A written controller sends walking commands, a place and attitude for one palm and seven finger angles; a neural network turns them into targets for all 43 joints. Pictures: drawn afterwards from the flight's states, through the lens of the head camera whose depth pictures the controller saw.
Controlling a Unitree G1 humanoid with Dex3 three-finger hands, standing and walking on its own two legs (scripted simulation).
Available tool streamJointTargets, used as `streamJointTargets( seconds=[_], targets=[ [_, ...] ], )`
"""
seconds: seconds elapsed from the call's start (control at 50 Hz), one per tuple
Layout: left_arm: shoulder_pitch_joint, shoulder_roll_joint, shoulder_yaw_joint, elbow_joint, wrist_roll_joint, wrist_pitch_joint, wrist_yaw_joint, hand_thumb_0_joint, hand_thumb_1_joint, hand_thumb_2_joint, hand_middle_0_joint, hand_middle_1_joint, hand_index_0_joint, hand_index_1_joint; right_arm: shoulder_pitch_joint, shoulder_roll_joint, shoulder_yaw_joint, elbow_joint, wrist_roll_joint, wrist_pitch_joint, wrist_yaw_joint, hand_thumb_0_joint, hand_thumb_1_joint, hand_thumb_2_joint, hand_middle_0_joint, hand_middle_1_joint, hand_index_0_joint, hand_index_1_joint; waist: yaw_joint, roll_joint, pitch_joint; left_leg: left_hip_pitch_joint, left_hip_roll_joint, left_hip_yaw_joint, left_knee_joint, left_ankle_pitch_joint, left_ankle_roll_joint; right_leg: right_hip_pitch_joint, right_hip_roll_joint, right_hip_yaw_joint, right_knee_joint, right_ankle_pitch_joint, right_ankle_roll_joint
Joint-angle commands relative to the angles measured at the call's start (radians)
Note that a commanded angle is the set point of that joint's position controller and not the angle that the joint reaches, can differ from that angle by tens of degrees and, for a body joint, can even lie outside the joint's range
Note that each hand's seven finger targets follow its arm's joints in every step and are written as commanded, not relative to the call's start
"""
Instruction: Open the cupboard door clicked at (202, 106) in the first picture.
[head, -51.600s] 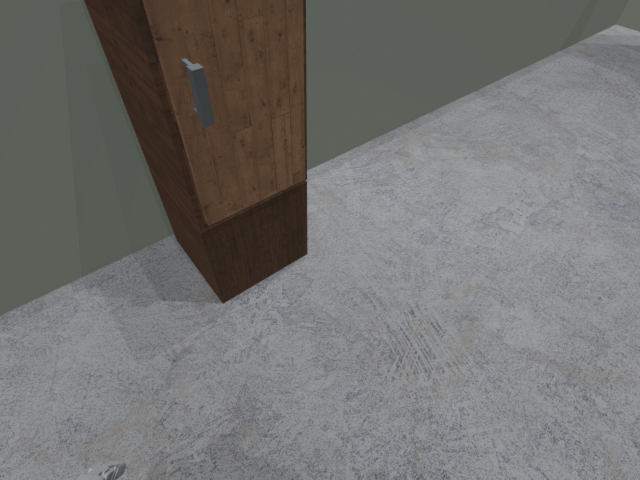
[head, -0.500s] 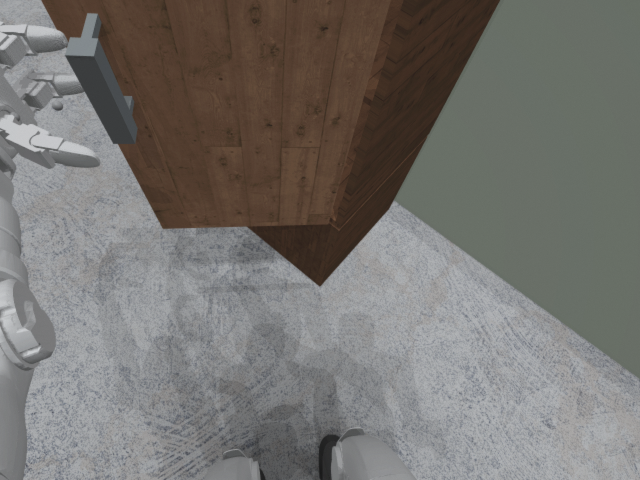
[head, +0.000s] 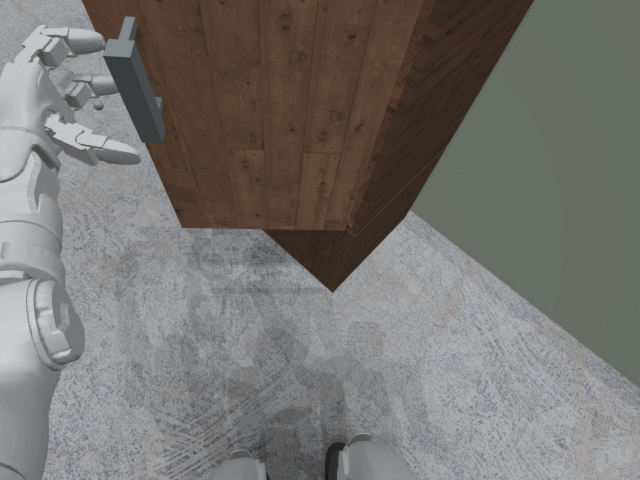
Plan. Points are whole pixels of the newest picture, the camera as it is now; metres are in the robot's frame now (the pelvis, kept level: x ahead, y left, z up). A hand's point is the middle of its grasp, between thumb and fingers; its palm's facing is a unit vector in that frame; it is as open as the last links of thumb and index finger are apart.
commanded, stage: slide the fingers in behind the handle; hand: left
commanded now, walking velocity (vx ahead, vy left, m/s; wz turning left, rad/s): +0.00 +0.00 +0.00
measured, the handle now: (142, 83) +0.56 +0.18 +0.10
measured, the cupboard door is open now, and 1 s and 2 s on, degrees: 45 44 45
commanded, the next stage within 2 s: close the thumb around the handle in 0.84 s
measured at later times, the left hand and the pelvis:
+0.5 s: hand (156, 109) +0.52 +0.16 +0.11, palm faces -0.02 -1.00 -0.02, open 13.9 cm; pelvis +0.00 -0.01 +0.00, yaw -1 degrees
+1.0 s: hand (155, 110) +0.52 +0.16 +0.11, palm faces -0.03 -1.00 -0.02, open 14.0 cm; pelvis -0.01 -0.02 +0.00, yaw -1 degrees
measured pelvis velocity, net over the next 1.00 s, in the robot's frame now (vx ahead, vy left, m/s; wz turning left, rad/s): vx -0.01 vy -0.02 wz -0.01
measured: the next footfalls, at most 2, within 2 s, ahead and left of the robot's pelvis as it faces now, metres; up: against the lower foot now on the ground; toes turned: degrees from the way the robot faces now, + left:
none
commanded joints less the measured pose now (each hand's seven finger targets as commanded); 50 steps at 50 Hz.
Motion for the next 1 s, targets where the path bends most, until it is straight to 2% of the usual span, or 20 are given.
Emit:
streamJointTargets(
  seconds=[0.0, 0.02, 0.1, 0.22, 0.26, 0.32, 0.36, 0.4, 0.44, 0.48, 0.5, 0.56, 0.6, 0.66, 0.72, 0.76, 0.8, 0.88, 0.92, 0.98],
  targets=[
    [-0.496, 0.094, -0.07, -0.229, 0.004, -0.06, -0.019, 0.0, -0.5, 0.3, -0.3, -1.2, -0.3, -1.2, 0.195, -0.192, -0.073, -0.017, -0.001, -0.011, -0.009, 0.0, -0.9, -0.9, 0.2, 0.3, 0.2, 0.3, -0.061, 0.205, -0.45, 0.466, 0.016, -0.133, -0.072, 0.623, -0.05, 0.074, 0.052, 0.054, -0.032, 0.29, -0.018],
    [-0.506, 0.06, -0.092, -0.238, 0.002, -0.059, -0.017, 0.0, -0.5, 0.3, -0.3, -1.2, -0.3, -1.2, 0.195, -0.188, -0.075, -0.014, -0.002, -0.013, -0.006, 0.0, -0.9, -0.9, 0.2, 0.3, 0.2, 0.3, -0.069, 0.204, -0.455, 0.478, 0.016, -0.133, -0.069, 0.632, -0.051, 0.068, 0.052, 0.051, -0.031, 0.296, -0.018],
    [-0.509, 0.051, -0.099, -0.223, 0.005, -0.059, -0.004, 0.0, -0.5, 0.3, -0.3, -1.2, -0.3, -1.2, 0.195, -0.191, -0.076, -0.006, -0.003, -0.014, -0.003, 0.0, -0.9, -0.9, 0.2, 0.3, 0.2, 0.3, -0.071, 0.172, -0.438, 0.459, 0.015, -0.141, -0.072, 0.618, -0.052, 0.068, 0.051, 0.048, -0.028, 0.288, -0.018],
    [-0.522, -0.038, -0.159, -0.273, 0.0, -0.074, 0.01, 0.0, -0.5, 0.3, -0.3, -1.2, -0.3, -1.2, 0.185, -0.18, -0.084, 0.002, -0.006, -0.025, 0.008, 0.0, -0.9, -0.9, 0.2, 0.3, 0.2, 0.3, -0.07, 0.213, -0.481, 0.527, 0.017, -0.152, -0.061, 0.679, -0.065, 0.051, 0.051, 0.044, -0.024, 0.294, -0.019],
    [-0.511, -0.041, -0.139, -0.266, -0.018, -0.071, 0.019, 0.0, -0.5, 0.3, -0.3, -1.2, -0.3, -1.2, 0.179, -0.179, -0.084, 0.001, -0.005, -0.028, 0.009, 0.0, -0.9, -0.9, 0.2, 0.3, 0.2, 0.3, -0.065, 0.177, -0.467, 0.508, 0.016, -0.151, -0.07, 0.664, -0.063, 0.078, 0.053, 0.039, -0.026, 0.299, -0.02],
    [-0.498, 0.029, -0.056, -0.246, -0.018, -0.07, 0.068, 0.0, -0.5, 0.3, -0.3, -1.2, -0.3, -1.2, 0.175, -0.176, -0.076, -0.008, -0.005, -0.028, 0.01, 0.0, -0.9, -0.9, 0.2, 0.3, 0.2, 0.3, -0.038, 0.162, -0.465, 0.455, 0.007, -0.139, -0.073, 0.652, -0.059, 0.119, 0.05, 0.044, -0.013, 0.323, -0.021],
    [-0.479, 0.105, 0.006, -0.226, 0.009, -0.075, 0.112, 0.0, -0.5, 0.3, -0.3, -1.2, -0.3, -1.2, 0.174, -0.175, -0.072, -0.021, -0.007, -0.029, 0.013, 0.0, -0.9, -0.9, 0.2, 0.3, 0.2, 0.3, -0.028, 0.096, -0.424, 0.361, -0.004, -0.115, -0.084, 0.558, -0.041, 0.176, 0.048, 0.053, -0.017, 0.33, -0.018],
    [-0.472, 0.157, 0.025, -0.275, 0.052, -0.106, 0.14, 0.0, -0.5, 0.3, -0.3, -1.2, -0.3, -1.2, 0.168, -0.17, -0.069, -0.043, -0.009, -0.031, 0.016, 0.0, -0.9, -0.9, 0.2, 0.3, 0.2, 0.3, -0.008, 0.128, -0.479, 0.344, -0.014, -0.098, -0.08, 0.56, -0.034, 0.229, 0.043, 0.071, -0.003, 0.374, -0.018],
    [-0.42, 0.112, -0.002, -0.273, 0.06, -0.118, 0.138, 0.0, -0.5, 0.3, -0.3, -1.2, -0.3, -1.2, 0.162, -0.163, -0.072, -0.054, -0.004, -0.032, 0.02, 0.0, -0.9, -0.9, 0.2, 0.3, 0.2, 0.3, -0.004, 0.119, -0.489, 0.355, -0.013, -0.088, -0.081, 0.571, -0.033, 0.247, 0.044, 0.075, -0.007, 0.392, -0.017],
    [-0.416, 0.127, 0.013, -0.268, 0.036, -0.121, 0.115, 0.0, -0.5, 0.3, -0.3, -1.2, -0.3, -1.2, 0.166, -0.17, -0.073, -0.06, 0.0, -0.03, 0.013, 0.0, -0.9, -0.9, 0.2, 0.3, 0.2, 0.3, -0.009, 0.07, -0.491, 0.335, -0.013, -0.085, -0.09, 0.554, -0.025, 0.296, 0.047, 0.077, -0.011, 0.414, -0.018],
    [-0.411, 0.124, 0.016, -0.263, 0.026, -0.116, 0.103, 0.0, -0.5, 0.3, -0.3, -1.2, -0.3, -1.2, 0.157, -0.172, -0.074, -0.061, 0.004, -0.03, 0.011, 0.0, -0.9, -0.9, 0.2, 0.3, 0.2, 0.3, -0.008, 0.088, -0.498, 0.33, -0.017, -0.07, -0.095, 0.525, -0.023, 0.306, 0.045, 0.086, -0.021, 0.42, -0.015],
    [-0.415, 0.136, 0.018, -0.212, 0.018, -0.095, 0.08, 0.0, -0.5, 0.3, -0.3, -1.2, -0.3, -1.2, 0.155, -0.176, -0.069, -0.057, 0.009, -0.029, 0.0, 0.0, -0.9, -0.9, 0.2, 0.3, 0.2, 0.3, -0.02, 0.046, -0.423, 0.259, -0.022, -0.059, -0.112, 0.418, -0.015, 0.311, 0.043, 0.09, -0.038, 0.373, -0.013],
    [-0.445, 0.15, 0.016, -0.214, 0.022, -0.095, 0.076, 0.0, -0.5, 0.3, -0.3, -1.2, -0.3, -1.2, 0.159, -0.177, -0.066, -0.053, 0.01, -0.031, -0.008, 0.0, -0.9, -0.9, 0.2, 0.3, 0.2, 0.3, -0.027, 0.082, -0.415, 0.267, -0.023, -0.061, -0.113, 0.406, -0.013, 0.289, 0.04, 0.094, -0.04, 0.358, -0.013],
    [-0.459, 0.153, 0.015, -0.225, 0.02, -0.102, 0.074, 0.0, -0.5, 0.3, -0.3, -1.2, -0.3, -1.2, 0.169, -0.179, -0.068, -0.046, 0.007, -0.04, -0.01, 0.0, -0.9, -0.9, 0.2, 0.3, 0.2, 0.3, -0.032, 0.064, -0.437, 0.269, -0.023, -0.065, -0.112, 0.393, -0.012, 0.292, 0.04, 0.097, -0.043, 0.344, -0.011],
    [-0.464, 0.13, 0.0, -0.231, 0.018, -0.112, 0.069, 0.0, -0.5, 0.3, -0.3, -1.2, -0.3, -1.2, 0.173, -0.177, -0.071, -0.039, 0.005, -0.044, -0.01, 0.0, -0.9, -0.9, 0.2, 0.3, 0.2, 0.3, -0.029, 0.119, -0.465, 0.312, -0.021, -0.069, -0.104, 0.432, -0.019, 0.266, 0.038, 0.094, -0.037, 0.353, -0.014],
    [-0.443, 0.125, -0.002, -0.226, 0.017, -0.108, 0.069, 0.0, -0.5, 0.3, -0.3, -1.2, -0.3, -1.2, 0.175, -0.18, -0.073, -0.039, 0.005, -0.045, -0.008, 0.0, -0.9, -0.9, 0.2, 0.3, 0.2, 0.3, -0.028, 0.087, -0.461, 0.302, -0.02, -0.068, -0.105, 0.427, -0.016, 0.274, 0.041, 0.095, -0.04, 0.355, -0.013],
    [-0.449, 0.153, 0.017, -0.246, 0.018, -0.114, 0.07, 0.0, -0.5, 0.3, -0.3, -1.2, -0.3, -1.2, 0.175, -0.181, -0.074, -0.039, 0.004, -0.043, -0.009, 0.0, -0.9, -0.9, 0.2, 0.3, 0.2, 0.3, -0.021, 0.113, -0.489, 0.309, -0.022, -0.064, -0.103, 0.442, -0.015, 0.293, 0.039, 0.098, -0.038, 0.377, -0.013],
    [-0.436, 0.174, 0.025, -0.222, 0.018, -0.107, 0.068, 0.0, -0.5, 0.3, -0.3, -1.2, -0.3, -1.2, 0.172, -0.185, -0.072, -0.043, 0.008, -0.039, -0.014, 0.0, -0.9, -0.9, 0.2, 0.3, 0.2, 0.3, -0.023, 0.076, -0.442, 0.26, -0.026, -0.058, -0.11, 0.394, -0.009, 0.313, 0.039, 0.102, -0.046, 0.358, -0.015],
    [-0.444, 0.159, 0.014, -0.226, 0.019, -0.102, 0.065, 0.0, -0.5, 0.3, -0.3, -1.2, -0.3, -1.2, 0.168, -0.183, -0.073, -0.043, 0.008, -0.04, -0.014, 0.0, -0.9, -0.9, 0.2, 0.3, 0.2, 0.3, -0.025, 0.096, -0.449, 0.272, -0.026, -0.056, -0.114, 0.392, -0.01, 0.306, 0.037, 0.104, -0.05, 0.357, -0.012],
    [-0.425, 0.169, 0.03, -0.252, 0.009, -0.108, 0.063, 0.0, -0.332, 0.372, -0.312, -1.218, -0.312, -1.218, 0.173, -0.184, -0.074, -0.049, 0.006, -0.04, -0.013, 0.0, -0.9, -0.9, 0.2, 0.3, 0.2, 0.3, -0.014, 0.114, -0.481, 0.31, -0.025, -0.061, -0.109, 0.457, -0.013, 0.315, 0.04, 0.098, -0.041, 0.395, -0.018]
  ],
)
